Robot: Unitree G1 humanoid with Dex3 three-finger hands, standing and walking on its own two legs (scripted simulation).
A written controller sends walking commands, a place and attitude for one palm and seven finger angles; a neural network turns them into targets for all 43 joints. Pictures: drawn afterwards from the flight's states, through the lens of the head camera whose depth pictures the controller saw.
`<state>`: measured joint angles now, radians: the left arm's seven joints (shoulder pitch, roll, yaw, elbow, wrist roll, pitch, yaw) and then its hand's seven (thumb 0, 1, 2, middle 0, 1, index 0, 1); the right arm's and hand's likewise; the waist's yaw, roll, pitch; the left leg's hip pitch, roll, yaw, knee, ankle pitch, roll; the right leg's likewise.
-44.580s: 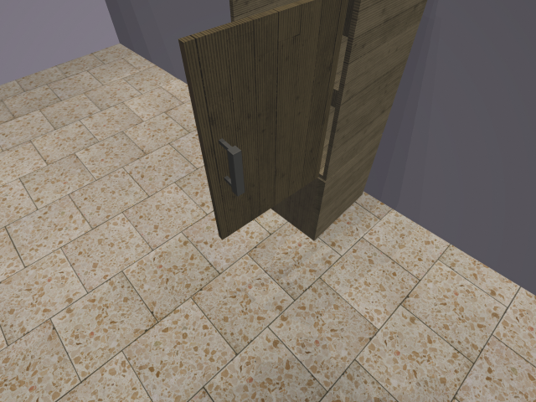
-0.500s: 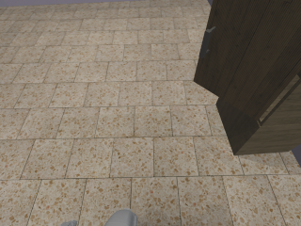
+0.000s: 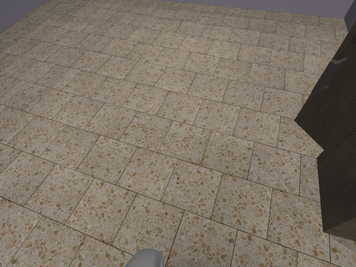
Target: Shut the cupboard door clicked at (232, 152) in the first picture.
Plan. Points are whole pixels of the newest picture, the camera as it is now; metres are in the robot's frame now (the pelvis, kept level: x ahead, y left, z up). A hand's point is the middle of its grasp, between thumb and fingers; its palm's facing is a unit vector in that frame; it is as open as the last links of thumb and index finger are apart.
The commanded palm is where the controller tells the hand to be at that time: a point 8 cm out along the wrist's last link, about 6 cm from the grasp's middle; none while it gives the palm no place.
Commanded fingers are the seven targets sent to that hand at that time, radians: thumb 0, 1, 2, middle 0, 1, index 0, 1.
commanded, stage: walk to a spot facing it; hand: left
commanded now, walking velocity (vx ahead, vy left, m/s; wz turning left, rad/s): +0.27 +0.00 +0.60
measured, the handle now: (329, 76) +0.74 -0.50 -0.04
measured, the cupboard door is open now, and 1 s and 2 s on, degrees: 41 41 41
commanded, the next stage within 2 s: turn to face it in 0.72 s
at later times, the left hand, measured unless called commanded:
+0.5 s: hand (90, 255) +0.16 +0.24 -0.15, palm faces +0.28 -0.92 -0.26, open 7.4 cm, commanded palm none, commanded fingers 0.00 0.90 0.90 -0.20 -0.30 -0.20 -0.30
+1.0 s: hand out of the picture +0.12 +0.25 -0.18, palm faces +0.57 -0.79 -0.23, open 7.4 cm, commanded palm none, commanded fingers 0.00 0.90 0.90 -0.20 -0.30 -0.20 -0.30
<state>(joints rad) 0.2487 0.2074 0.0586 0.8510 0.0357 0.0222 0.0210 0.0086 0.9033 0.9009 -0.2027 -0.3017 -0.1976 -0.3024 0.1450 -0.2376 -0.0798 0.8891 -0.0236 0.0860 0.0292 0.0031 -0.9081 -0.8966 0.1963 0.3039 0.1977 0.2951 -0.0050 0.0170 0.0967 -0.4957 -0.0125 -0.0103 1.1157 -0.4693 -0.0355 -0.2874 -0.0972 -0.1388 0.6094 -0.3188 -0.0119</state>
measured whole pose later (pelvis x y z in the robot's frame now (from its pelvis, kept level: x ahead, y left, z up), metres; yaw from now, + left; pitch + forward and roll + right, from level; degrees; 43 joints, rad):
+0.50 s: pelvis +0.11 +0.01 -0.01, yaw +18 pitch +0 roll +1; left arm 0.18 0.25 0.07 0.84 0.03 -0.02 -0.04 0.01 0.90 0.90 -0.20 -0.30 -0.20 -0.30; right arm 0.36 -0.21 -0.05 0.98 -0.02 0.02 0.01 0.00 -0.90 -0.90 0.20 0.30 0.20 0.30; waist -0.03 0.00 0.07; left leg -0.18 0.00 -0.08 0.63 -0.45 0.00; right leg -0.40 -0.07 -0.07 0.60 -0.27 0.04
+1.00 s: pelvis +0.23 +0.07 +0.00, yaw +31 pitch +0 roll +0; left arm 0.28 0.23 0.06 0.97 0.02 0.04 0.02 0.01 0.91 0.90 -0.20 -0.30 -0.19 -0.30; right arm 0.05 -0.20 -0.01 0.87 -0.03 0.00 -0.01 0.00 -0.91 -0.90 0.19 0.30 0.20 0.29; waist 0.05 -0.03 0.11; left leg -0.33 0.04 0.11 0.61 -0.27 0.03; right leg -0.39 -0.09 -0.06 0.95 -0.51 0.04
